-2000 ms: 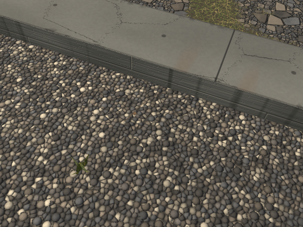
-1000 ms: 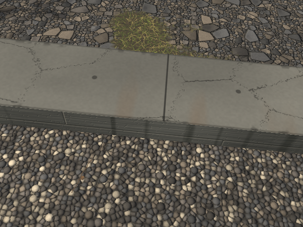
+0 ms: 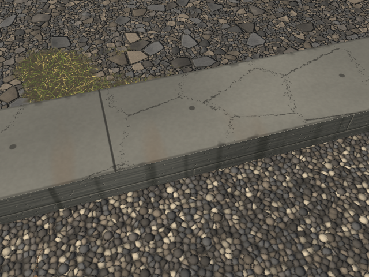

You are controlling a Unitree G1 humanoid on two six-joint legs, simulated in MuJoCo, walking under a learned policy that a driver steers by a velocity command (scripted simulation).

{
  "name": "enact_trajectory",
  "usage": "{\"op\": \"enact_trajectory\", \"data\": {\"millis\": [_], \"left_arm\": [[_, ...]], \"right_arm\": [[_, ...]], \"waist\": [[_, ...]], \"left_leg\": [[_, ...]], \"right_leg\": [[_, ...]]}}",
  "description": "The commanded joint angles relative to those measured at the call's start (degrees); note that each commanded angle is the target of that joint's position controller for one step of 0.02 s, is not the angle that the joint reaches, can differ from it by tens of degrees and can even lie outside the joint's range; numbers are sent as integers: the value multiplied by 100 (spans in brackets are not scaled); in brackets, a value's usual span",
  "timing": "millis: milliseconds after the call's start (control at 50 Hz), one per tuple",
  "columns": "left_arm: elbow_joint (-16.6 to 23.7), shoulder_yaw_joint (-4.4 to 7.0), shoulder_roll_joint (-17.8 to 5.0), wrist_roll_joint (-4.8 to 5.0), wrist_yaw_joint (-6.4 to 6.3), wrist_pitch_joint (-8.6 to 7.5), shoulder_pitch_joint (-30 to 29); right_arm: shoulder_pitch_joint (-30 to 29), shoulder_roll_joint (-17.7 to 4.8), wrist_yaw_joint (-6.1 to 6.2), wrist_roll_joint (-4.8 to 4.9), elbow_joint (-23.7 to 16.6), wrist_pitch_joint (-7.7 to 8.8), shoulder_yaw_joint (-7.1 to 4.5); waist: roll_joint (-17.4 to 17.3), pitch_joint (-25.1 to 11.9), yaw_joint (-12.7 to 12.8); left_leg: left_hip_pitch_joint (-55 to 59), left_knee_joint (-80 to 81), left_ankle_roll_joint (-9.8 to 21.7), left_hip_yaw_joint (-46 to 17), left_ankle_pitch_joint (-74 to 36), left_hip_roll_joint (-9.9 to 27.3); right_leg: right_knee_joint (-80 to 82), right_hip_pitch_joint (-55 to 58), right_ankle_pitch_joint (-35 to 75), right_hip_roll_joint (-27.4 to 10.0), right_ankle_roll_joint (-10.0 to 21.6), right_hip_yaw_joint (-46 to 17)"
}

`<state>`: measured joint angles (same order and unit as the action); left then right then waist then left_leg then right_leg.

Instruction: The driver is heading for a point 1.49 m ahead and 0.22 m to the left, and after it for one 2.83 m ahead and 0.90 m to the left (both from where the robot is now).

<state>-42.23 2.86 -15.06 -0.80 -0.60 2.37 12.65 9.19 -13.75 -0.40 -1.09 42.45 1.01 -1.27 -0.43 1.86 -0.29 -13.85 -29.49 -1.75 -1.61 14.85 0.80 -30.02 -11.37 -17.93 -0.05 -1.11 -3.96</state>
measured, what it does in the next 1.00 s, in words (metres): stands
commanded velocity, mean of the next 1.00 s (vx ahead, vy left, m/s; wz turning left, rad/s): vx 0.00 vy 0.00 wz -0.01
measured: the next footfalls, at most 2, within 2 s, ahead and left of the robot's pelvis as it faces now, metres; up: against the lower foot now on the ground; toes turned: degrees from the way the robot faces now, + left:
right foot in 1.82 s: +0.42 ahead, -0.11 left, +0.00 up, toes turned -1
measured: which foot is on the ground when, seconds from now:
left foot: down 0.00-1.00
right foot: down 0.00-1.00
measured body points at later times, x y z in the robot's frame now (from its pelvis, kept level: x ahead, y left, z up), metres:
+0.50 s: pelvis +0.00 -0.02 +0.00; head +0.01 -0.02 +0.45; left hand +0.09 +0.24 -0.13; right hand +0.08 -0.28 -0.13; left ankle +0.01 +0.14 -0.73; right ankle -0.02 -0.14 -0.74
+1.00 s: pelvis +0.00 -0.01 +0.00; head +0.01 -0.01 +0.45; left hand +0.03 +0.24 -0.15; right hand +0.03 -0.27 -0.15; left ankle +0.01 +0.14 -0.73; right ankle -0.02 -0.14 -0.74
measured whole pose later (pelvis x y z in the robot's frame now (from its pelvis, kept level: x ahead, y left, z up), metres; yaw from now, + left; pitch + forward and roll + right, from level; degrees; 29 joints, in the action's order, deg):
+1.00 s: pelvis +0.00 -0.01 +0.00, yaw +0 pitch -2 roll +0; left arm -58.1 1.0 -11.9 0.0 -2.0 -0.1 15.4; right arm 13.5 -12.5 3.0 0.1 61.0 -0.5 -1.7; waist -0.2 2.4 -0.5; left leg -12.3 -28.5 -2.8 -2.5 14.5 2.1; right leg -28.5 -9.4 -17.3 1.0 -0.2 -2.9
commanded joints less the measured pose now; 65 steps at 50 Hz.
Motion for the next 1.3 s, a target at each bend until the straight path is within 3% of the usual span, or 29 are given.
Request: {"op": "enact_trajectory", "data": {"millis": [20,260,540,840,1140,1180,1220,1240,1280,1300], "left_arm": [[328,124,-629,-23,-26,-188,-172],[17,32,-460,15,-88,-271,55],[-604,13,-366,51,-98,-299,192],[-1243,-47,-313,71,-141,-296,399],[-1634,-125,-192,83,-161,-280,641],[-1720,-113,-211,119,-188,-250,776],[-1646,-44,-438,173,-212,-252,783],[-1632,-19,-515,198,-203,-299,880],[-1661,84,-770,250,-166,-415,1108],[-1629,106,-793,265,-153,-447,1044]], "right_arm": [[-154,-679,66,30,-339,40,-185],[131,-685,194,67,227,-3,-211],[376,-673,308,96,962,-65,-216],[536,-546,351,110,1563,-106,-168],[735,-393,348,117,1877,-109,-87],[864,-312,360,149,1966,-124,-71],[761,-361,368,172,1880,-82,-88],[669,-285,345,175,1805,-8,-70],[607,-47,240,204,1710,199,-20],[598,-48,182,230,1679,290,-20]], "waist": [[433,-214,-55],[124,-119,-22],[94,-55,-38],[54,73,-33],[40,165,-13],[138,111,7],[340,562,69],[503,739,123],[1120,752,189],[1175,822,154]], "left_leg": [[276,217,90,-83,-731,155],[299,273,-73,-76,-828,163],[367,353,-77,-48,-929,147],[359,446,-36,11,-855,88],[257,476,4,44,-725,39],[179,296,64,281,666,-192],[-429,-36,218,350,2034,-300],[-712,-257,271,345,2026,-280],[-1052,-1174,288,511,1162,-273],[-983,-1436,386,372,1027,-124]], "right_leg": [[632,-299,841,-338,215,-395],[604,-231,915,-221,239,-314],[636,-139,1147,-95,212,-127],[726,-176,1021,-23,174,-4],[752,-238,849,17,144,82],[831,-287,-781,112,252,116],[1057,-711,-2572,-116,548,-284],[1250,-756,-2936,-389,719,-683],[1773,-495,-3202,-1186,1161,-1815],[1928,-692,-3115,-1455,1333,-2195]]}}
Velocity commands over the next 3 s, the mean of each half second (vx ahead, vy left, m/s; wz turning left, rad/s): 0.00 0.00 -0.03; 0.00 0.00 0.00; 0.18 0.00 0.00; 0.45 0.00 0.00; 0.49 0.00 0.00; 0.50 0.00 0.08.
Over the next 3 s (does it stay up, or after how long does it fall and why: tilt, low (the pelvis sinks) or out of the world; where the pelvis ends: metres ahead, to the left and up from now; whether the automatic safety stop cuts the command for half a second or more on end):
stays up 0.94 -0.07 0.03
